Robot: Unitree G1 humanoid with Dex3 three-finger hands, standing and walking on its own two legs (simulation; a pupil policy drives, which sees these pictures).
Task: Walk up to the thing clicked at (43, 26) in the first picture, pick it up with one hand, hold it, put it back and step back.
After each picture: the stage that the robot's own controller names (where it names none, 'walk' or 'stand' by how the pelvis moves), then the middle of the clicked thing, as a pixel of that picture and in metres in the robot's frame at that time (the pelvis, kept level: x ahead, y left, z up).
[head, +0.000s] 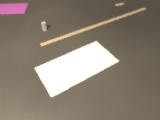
stand; (44, 26) +1.83 +0.56 -0.72
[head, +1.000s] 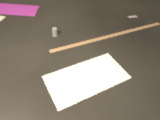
walk; (54, 32) +1.74 +0.33 -0.71
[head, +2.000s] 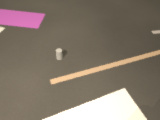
walk; (59, 54) +1.21 +0.25 -0.71
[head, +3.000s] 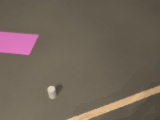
walk; (52, 92) +0.76 +0.27 -0.71
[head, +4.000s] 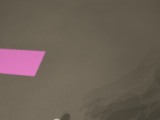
walk; out of the picture +0.47 +0.27 -0.70
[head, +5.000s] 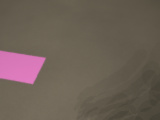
stand; out of the picture +0.37 +0.20 -0.72
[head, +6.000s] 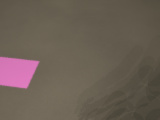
stand; out of the picture +0.35 +0.23 -0.72
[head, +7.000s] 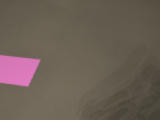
stand; out of the picture +0.37 +0.24 -0.73
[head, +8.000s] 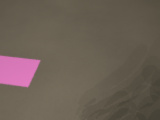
stand; out of the picture +0.36 +0.24 -0.73
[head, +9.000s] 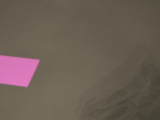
go down; out of the picture +0.35 +0.24 -0.73
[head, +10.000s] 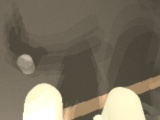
go down; (26, 64) +0.44 +0.26 -0.35
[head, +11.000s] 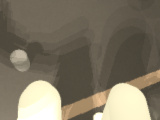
approach; (20, 61) +0.43 +0.27 -0.30
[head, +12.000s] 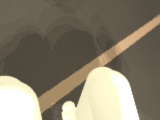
close in; out of the picture +0.41 +0.31 -0.22
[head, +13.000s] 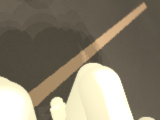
close; out of the picture +0.41 +0.32 -0.22
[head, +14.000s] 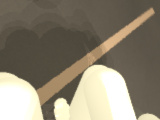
lift; out of the picture +0.36 +0.29 -0.22
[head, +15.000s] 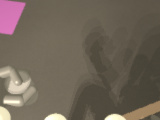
lift; (23, 89) +0.33 +0.20 -0.01
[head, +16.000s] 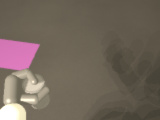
hold; (37, 92) +0.33 +0.17 +0.01
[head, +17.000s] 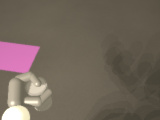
hold; (39, 94) +0.33 +0.17 +0.00
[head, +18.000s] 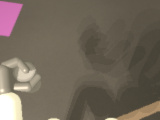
crouch; (28, 78) +0.38 +0.20 -0.06
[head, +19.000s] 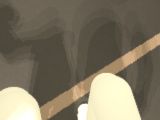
lower; out of the picture +0.46 +0.30 -0.13
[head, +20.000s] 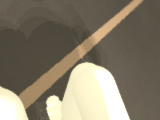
lower; out of the picture +0.41 +0.32 -0.23
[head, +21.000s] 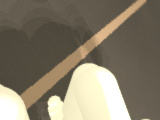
lower; out of the picture +0.41 +0.32 -0.23
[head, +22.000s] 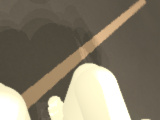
lower; out of the picture +0.41 +0.32 -0.23
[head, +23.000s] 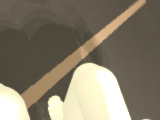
lower; out of the picture +0.41 +0.32 -0.23
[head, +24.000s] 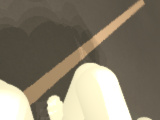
open; out of the picture +0.40 +0.31 -0.23
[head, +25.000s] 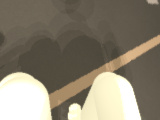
stand; out of the picture +0.41 +0.29 -0.24
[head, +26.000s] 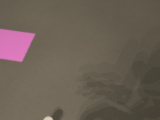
stand; out of the picture +0.39 +0.21 -0.62
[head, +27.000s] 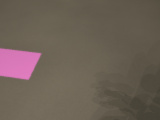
stand; out of the picture +0.38 +0.21 -0.67
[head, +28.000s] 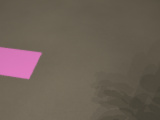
stand; out of the picture +0.38 +0.21 -0.67
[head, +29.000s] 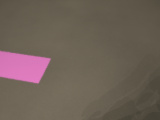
stand; out of the picture +0.40 +0.19 -0.72
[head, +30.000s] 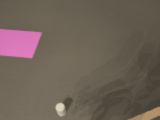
walk; (61, 109) +0.48 +0.20 -0.70
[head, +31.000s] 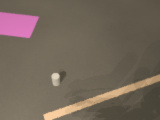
walk; (55, 79) +0.74 +0.20 -0.70
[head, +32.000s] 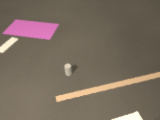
stand; (68, 69) +1.04 +0.24 -0.70
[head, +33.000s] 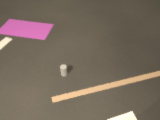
stand; (63, 70) +1.04 +0.22 -0.72
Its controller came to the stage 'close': yes
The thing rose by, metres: 0.71
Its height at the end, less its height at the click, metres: +0.00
